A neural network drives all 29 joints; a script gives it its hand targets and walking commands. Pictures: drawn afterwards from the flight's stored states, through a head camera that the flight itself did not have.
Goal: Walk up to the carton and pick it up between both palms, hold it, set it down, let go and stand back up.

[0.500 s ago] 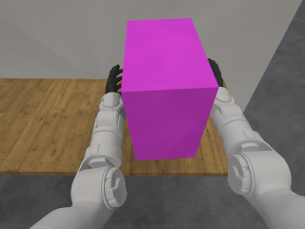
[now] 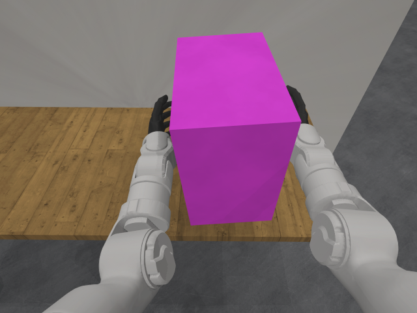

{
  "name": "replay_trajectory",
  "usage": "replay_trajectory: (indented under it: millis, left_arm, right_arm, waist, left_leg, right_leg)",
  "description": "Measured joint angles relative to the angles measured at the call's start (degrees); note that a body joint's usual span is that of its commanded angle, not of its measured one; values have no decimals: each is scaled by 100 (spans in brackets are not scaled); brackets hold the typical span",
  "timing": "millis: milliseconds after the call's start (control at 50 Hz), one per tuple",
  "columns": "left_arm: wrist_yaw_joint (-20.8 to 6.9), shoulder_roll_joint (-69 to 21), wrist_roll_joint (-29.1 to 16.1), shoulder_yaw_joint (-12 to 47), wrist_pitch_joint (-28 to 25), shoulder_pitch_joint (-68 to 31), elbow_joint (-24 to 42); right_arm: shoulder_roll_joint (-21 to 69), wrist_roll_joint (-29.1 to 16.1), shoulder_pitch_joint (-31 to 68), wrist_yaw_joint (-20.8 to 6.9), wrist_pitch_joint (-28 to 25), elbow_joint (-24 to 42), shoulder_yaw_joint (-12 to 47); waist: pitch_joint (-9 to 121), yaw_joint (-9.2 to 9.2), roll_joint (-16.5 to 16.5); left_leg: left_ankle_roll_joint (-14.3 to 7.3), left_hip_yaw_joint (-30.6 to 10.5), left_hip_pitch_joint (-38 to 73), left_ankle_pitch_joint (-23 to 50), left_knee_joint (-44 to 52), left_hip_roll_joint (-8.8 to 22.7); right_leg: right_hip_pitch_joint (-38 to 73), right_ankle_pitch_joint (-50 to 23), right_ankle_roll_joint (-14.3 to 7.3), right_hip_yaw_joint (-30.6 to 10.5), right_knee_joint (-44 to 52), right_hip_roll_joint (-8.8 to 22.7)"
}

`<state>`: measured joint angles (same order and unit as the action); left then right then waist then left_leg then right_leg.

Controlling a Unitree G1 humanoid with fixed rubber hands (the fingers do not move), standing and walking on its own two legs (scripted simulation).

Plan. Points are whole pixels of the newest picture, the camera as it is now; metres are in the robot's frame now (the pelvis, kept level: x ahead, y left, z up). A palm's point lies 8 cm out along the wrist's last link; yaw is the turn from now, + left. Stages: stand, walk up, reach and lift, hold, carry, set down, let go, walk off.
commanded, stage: set down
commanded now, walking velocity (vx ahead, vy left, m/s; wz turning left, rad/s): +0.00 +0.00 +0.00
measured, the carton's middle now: (225, 131) +0.45 -0.03 +0.11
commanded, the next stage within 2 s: none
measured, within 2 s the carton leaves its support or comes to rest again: rests again in 1.46 s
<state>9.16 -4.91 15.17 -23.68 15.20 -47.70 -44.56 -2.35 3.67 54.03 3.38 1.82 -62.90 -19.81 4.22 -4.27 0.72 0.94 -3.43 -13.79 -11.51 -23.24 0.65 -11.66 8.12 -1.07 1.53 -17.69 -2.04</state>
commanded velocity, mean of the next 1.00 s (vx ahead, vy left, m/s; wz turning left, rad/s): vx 0.00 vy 0.00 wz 0.00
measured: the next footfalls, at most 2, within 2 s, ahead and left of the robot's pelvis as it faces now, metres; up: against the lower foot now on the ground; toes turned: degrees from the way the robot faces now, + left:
none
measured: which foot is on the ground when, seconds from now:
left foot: down 0.00-1.00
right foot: down 0.00-1.00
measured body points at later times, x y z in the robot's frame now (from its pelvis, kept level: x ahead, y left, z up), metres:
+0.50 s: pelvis +0.00 +0.00 +0.00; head -0.01 +0.02 +0.45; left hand +0.42 +0.11 +0.12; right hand +0.42 -0.16 +0.14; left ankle +0.01 +0.12 -0.75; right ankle +0.01 -0.11 -0.75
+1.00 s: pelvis +0.01 +0.00 +0.00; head +0.01 +0.02 +0.45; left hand +0.43 +0.12 +0.10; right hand +0.42 -0.16 +0.11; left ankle +0.01 +0.12 -0.75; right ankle +0.01 -0.11 -0.75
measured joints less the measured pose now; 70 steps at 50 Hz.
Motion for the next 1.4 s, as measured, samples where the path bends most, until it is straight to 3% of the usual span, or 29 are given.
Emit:
replay_trajectory:
  millis: [760, 1400]
  left_arm:
    - [-169, -48, 363, 0, -208, 407, 1]
    - [-215, -103, 453, 0, -721, 771, 1]
  right_arm:
    - [265, 870, -377, -358, -272, 57, -657]
    - [448, 1029, -741, -394, -721, 205, -741]
  waist:
    - [-27, 0, 0]
    - [-99, 0, 0]
  left_leg:
    - [0, 6, 0, -30, 0, 2]
    - [0, 12, 0, -104, 1, 4]
  right_leg:
    - [0, 27, 4, 0, 0, 0]
    - [-1, 103, 5, 0, 0, 0]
